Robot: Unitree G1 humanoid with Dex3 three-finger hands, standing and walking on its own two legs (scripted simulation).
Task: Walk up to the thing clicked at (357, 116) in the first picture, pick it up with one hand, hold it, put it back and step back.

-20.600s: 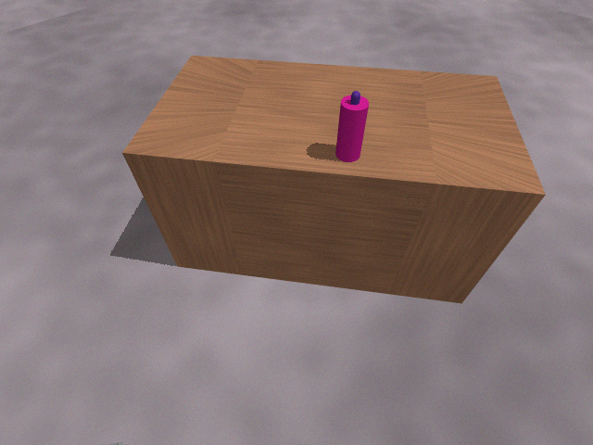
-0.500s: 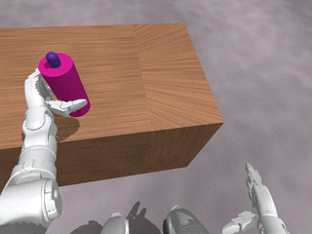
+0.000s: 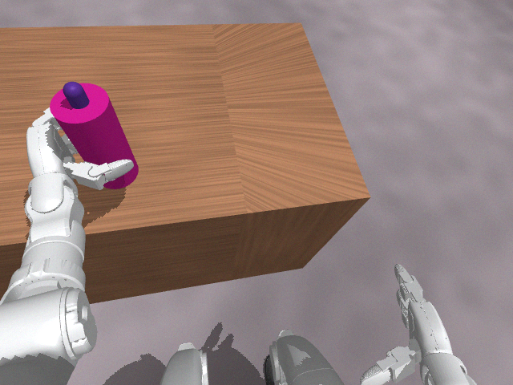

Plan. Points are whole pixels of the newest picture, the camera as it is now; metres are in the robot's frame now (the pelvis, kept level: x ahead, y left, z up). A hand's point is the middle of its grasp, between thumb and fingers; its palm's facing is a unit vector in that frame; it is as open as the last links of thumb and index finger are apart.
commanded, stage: lower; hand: left
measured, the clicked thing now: (98, 136) +0.46 +0.19 +0.07
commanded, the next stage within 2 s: loosen in 0.92 s
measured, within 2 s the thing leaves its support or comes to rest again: rests again in 0.66 s
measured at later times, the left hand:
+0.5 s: hand (103, 160) +0.48 +0.21 -0.01, palm faces +0.19 -0.98 -0.02, open 10.5 cm
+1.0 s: hand (108, 167) +0.48 +0.21 -0.04, palm faces +0.19 -0.98 -0.02, open 10.5 cm
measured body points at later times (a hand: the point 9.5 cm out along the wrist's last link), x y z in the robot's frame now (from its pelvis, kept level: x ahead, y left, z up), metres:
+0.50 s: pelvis -0.02 +0.00 -0.03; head +0.12 +0.04 +0.40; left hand +0.46 +0.26 -0.01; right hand +0.14 -0.27 -0.03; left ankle +0.00 +0.11 -0.67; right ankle +0.01 -0.14 -0.67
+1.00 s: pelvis -0.02 +0.00 -0.04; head +0.13 +0.05 +0.38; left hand +0.47 +0.26 -0.04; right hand +0.14 -0.26 -0.04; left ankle +0.00 +0.11 -0.67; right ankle +0.01 -0.14 -0.67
